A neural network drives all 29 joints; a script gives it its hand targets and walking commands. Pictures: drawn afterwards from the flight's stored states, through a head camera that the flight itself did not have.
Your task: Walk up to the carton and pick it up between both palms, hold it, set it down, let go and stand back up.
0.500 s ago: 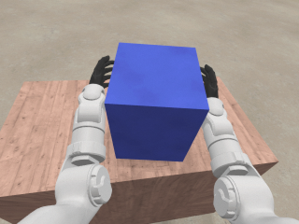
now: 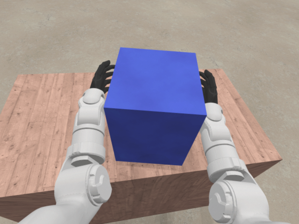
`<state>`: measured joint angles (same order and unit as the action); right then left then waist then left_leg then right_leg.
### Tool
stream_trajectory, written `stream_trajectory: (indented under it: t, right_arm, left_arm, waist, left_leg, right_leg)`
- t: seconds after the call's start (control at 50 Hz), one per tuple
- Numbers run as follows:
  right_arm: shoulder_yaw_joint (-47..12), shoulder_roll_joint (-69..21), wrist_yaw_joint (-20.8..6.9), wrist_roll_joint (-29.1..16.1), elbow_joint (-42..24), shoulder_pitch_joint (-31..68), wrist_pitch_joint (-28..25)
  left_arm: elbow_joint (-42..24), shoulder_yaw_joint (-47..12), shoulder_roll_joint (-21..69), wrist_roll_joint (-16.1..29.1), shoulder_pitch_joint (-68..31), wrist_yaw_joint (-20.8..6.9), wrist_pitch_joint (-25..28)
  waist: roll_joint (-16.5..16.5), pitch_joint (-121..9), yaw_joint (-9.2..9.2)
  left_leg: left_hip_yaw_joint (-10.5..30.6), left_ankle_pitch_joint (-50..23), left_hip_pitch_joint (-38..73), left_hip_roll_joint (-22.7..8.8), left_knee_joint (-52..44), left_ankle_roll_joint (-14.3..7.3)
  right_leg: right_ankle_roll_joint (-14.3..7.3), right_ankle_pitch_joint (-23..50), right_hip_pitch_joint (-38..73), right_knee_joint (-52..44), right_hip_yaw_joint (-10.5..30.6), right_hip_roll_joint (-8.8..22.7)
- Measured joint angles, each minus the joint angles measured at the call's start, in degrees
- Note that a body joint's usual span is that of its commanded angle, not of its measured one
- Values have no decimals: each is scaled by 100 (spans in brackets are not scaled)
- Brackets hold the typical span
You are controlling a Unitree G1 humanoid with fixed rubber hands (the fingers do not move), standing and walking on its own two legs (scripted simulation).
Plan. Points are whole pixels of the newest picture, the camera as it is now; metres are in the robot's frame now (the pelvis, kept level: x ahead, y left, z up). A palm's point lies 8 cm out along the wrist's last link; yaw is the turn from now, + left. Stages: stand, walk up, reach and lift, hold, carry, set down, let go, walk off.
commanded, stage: set down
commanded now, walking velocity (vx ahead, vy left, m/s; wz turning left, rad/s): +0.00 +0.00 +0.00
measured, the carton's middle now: (153, 110) +0.40 -0.01 +0.08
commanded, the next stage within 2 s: none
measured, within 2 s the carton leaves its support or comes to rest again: neither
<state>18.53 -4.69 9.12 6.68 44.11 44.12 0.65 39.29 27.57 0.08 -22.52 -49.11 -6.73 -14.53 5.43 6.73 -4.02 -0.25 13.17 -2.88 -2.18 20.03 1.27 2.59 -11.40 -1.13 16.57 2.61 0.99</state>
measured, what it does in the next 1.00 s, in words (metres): stands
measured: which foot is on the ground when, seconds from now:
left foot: down 0.00-1.00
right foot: down 0.00-1.00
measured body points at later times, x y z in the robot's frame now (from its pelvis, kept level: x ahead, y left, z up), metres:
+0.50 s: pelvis +0.01 +0.00 +0.00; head +0.05 +0.04 +0.45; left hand +0.46 +0.14 +0.10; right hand +0.41 -0.15 +0.11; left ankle -0.02 +0.13 -0.75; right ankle -0.02 -0.15 -0.75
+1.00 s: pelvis +0.01 +0.00 +0.00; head +0.06 +0.04 +0.45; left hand +0.45 +0.14 +0.08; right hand +0.41 -0.15 +0.09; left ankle -0.02 +0.13 -0.75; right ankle -0.02 -0.14 -0.75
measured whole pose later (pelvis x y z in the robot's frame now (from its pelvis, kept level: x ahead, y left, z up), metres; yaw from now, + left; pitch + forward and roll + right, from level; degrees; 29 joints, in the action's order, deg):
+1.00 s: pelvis +0.01 +0.00 +0.00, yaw -1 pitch +0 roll -1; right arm 23.7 -7.9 8.1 13.8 45.1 39.6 -6.4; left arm 46.7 28.6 0.1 -22.5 -46.7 -6.7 -4.9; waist 4.1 5.9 -2.3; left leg -1.6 13.7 -5.7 -2.2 20.0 1.2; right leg 2.7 -11.6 -4.5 16.6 2.6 1.3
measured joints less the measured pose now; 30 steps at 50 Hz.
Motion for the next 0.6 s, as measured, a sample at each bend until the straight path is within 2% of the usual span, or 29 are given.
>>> stream_trajectory:
  t: [0.6]
  right_arm:
    - [223,-177,-39,380,-26,-287,-307]
  left_arm:
    - [439,78,0,0,150,-26,540]
  waist:
    - [-52,-74,74]
  left_leg:
    - [-104,57,-172,0,-4,-6]
  right_leg:
    - [17,-18,-216,0,0,21]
